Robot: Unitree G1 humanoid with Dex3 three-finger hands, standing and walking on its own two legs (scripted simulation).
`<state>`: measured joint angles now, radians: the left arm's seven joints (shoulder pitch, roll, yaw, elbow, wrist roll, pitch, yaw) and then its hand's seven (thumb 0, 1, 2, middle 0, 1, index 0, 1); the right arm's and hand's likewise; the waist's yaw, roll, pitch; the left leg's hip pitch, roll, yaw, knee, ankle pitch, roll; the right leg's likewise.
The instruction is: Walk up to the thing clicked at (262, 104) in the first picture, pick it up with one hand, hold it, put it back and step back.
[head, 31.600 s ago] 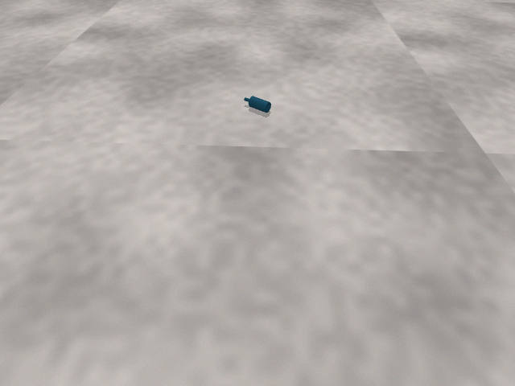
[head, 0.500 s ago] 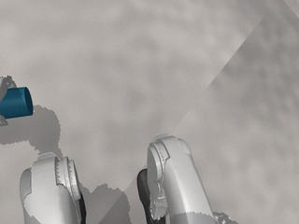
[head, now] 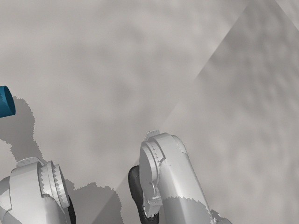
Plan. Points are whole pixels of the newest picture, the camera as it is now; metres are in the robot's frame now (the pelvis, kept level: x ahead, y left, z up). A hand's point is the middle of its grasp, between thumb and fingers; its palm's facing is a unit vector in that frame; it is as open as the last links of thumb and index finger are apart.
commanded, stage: rest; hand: left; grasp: from above
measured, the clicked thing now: out of the picture +0.44 +0.36 -0.26
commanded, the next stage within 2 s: open in 0.60 s
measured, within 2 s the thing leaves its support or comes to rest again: rests again in 1.14 s
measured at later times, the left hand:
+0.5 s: hand out of the picture +0.44 +0.33 -0.24, palm faces -0.46 -0.14 -0.88, open 10.4 cm
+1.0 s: hand out of the picture +0.44 +0.33 -0.24, palm faces -0.45 -0.13 -0.89, open 10.8 cm
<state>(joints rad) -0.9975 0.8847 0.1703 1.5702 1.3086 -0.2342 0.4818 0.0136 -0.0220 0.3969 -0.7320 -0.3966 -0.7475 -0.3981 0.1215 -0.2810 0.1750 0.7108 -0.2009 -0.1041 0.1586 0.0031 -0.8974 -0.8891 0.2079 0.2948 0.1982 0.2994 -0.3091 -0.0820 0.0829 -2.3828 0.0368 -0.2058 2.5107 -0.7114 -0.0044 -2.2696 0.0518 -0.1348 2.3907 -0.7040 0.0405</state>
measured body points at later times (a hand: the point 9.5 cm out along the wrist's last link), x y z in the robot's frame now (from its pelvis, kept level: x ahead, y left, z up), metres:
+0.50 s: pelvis +0.00 +0.00 +0.00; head +0.27 +0.11 +0.33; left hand +0.46 +0.33 -0.19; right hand +0.06 -0.26 -0.08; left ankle +0.06 +0.13 -0.27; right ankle +0.10 -0.12 -0.27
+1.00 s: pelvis -0.01 +0.00 +0.00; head +0.26 +0.12 +0.33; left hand +0.46 +0.33 -0.19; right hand +0.05 -0.26 -0.07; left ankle +0.06 +0.13 -0.27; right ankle +0.10 -0.12 -0.27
